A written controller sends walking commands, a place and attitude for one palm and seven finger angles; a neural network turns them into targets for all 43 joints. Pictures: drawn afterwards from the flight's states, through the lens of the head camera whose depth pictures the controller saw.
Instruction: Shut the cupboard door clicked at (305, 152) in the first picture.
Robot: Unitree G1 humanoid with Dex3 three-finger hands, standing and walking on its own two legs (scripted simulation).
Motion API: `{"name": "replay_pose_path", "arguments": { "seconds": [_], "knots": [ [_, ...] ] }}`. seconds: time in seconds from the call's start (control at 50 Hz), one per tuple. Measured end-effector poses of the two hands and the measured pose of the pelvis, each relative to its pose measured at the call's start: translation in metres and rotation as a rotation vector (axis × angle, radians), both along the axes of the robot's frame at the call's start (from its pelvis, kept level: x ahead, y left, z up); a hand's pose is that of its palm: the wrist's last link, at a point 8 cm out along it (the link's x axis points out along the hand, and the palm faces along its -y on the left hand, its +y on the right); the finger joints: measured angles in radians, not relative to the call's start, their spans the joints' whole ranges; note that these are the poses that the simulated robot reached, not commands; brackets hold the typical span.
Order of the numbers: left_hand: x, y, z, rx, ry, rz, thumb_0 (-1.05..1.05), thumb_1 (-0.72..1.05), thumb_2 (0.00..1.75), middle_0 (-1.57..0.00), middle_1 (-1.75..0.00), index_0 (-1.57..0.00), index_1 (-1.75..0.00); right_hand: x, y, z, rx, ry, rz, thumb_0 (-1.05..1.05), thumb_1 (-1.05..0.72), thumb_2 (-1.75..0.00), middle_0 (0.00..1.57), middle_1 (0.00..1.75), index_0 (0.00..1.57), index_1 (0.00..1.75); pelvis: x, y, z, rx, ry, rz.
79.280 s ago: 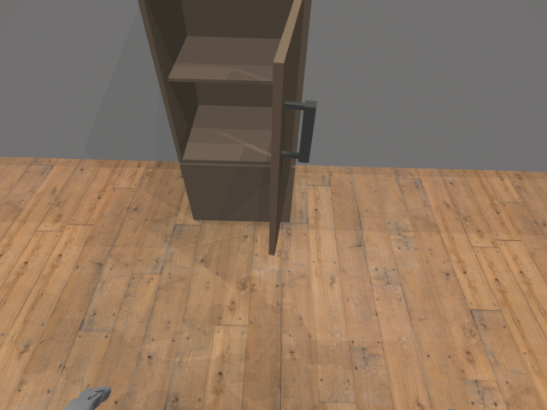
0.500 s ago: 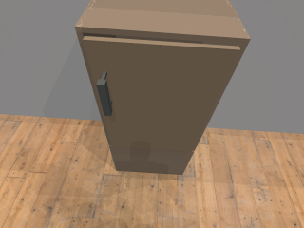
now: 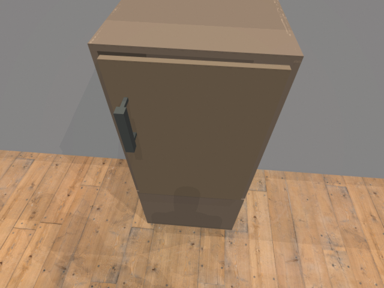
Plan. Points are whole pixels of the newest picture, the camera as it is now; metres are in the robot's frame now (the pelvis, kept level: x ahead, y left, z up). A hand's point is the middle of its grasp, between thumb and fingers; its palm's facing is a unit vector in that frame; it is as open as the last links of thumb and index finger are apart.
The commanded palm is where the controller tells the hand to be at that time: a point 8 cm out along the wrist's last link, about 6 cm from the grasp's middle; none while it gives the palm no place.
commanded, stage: look again from close up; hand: left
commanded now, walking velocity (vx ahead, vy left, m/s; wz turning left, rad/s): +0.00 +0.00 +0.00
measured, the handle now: (128, 125) +0.48 +0.20 +0.04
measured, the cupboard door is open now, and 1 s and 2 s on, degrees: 1 1 1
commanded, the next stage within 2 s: shuffle to correct the standing spot in 0.56 s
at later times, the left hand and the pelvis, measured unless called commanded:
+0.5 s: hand out of the picture +0.00 +0.22 -0.18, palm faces -0.01 -0.97 -0.23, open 7.4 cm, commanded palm none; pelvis -0.02 +0.04 -0.01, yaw -1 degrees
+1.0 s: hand out of the picture +0.00 +0.18 -0.18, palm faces -0.01 -0.98 -0.19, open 7.4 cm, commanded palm none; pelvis +0.01 +0.01 -0.01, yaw -2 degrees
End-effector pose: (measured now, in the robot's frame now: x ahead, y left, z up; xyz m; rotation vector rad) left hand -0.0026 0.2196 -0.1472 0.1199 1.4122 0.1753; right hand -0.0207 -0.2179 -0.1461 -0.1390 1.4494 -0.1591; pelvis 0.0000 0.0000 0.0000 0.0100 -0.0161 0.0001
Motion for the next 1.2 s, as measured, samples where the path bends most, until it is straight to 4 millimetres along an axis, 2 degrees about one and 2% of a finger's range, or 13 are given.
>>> {"name": "replay_pose_path", "arguments": {
  "seconds": [0.06,0.14,0.28,0.44,0.58,0.76,0.9,1.06,1.2],
  "knots": [
    [-0.004,-0.001,0.0,-0.006,0.008,0.002,0.01,0.91,0.9,-0.2,-0.3,-0.2,-0.3,0.013,0.004,0.0,0.005,-0.033,0.007,0.01,-0.91,-0.9,0.2,0.3,0.2,0.3,0.0,0.001,0.0,0.0,-0.003,-0.001],
    [-0.008,0.0,-0.001,0.002,-0.012,-0.018,0.01,0.91,0.9,-0.2,-0.3,-0.2,-0.3,0.027,-0.001,-0.002,-0.014,-0.08,0.02,0.02,-0.94,-0.9,0.2,0.3,0.2,0.3,-0.003,0.008,-0.003,-0.024,0.006,-0.012],
    [-0.009,0.021,-0.005,0.015,-0.032,-0.047,0.01,0.91,0.9,-0.2,-0.3,-0.2,-0.3,0.045,0.01,-0.004,-0.022,-0.191,0.032,0.01,-0.93,-0.9,0.2,0.3,0.2,0.3,-0.009,0.025,-0.009,-0.02,-0.008,-0.016],
    [-0.003,0.045,-0.002,0.041,-0.066,-0.065,0.01,0.91,0.9,-0.2,-0.3,-0.2,-0.3,0.041,0.023,-0.003,-0.013,-0.199,0.037,0.01,-0.94,-0.9,0.2,0.3,0.2,0.3,-0.017,0.035,-0.009,-0.01,-0.012,-0.023],
    [-0.006,0.053,0.0,0.043,-0.043,-0.077,0.01,0.91,0.9,-0.2,-0.3,-0.19,-0.3,0.025,0.025,0.0,-0.012,-0.148,0.037,0.01,-0.93,-0.9,0.2,0.3,0.2,0.3,-0.019,0.037,-0.006,-0.004,0.004,-0.026],
    [-0.01,0.046,-0.003,0.026,-0.009,-0.08,0.01,0.91,0.9,-0.2,-0.3,-0.19,-0.3,0.014,0.022,-0.001,-0.015,-0.102,0.019,0.01,-0.92,-0.9,0.2,0.3,0.2,0.3,-0.015,0.033,-0.006,-0.001,0.006,-0.031],
    [-0.008,0.03,-0.007,0.012,0.014,-0.071,0.01,0.91,0.9,-0.2,-0.3,-0.19,-0.3,0.015,0.012,-0.007,-0.002,-0.072,-0.002,0.01,-0.91,-0.9,0.2,0.3,0.2,0.3,0.0,0.02,-0.011,0.005,0.016,-0.032],
    [0.0,0.007,-0.007,-0.002,0.036,-0.052,0.01,0.91,0.9,-0.2,-0.3,-0.19,-0.3,0.042,0.002,-0.006,-0.013,-0.082,-0.007,0.01,-0.92,-0.9,0.2,0.3,0.2,0.3,0.016,0.009,-0.009,0.002,0.026,-0.035],
    [0.018,0.012,-0.006,0.017,-0.017,-0.055,0.01,0.9,0.9,-0.2,-0.3,-0.2,-0.3,0.068,-0.007,-0.001,-0.046,-0.151,0.003,0.01,-0.92,-0.9,0.2,0.3,0.2,0.3,0.008,0.01,-0.008,0.01,0.024,-0.042]
  ]
}}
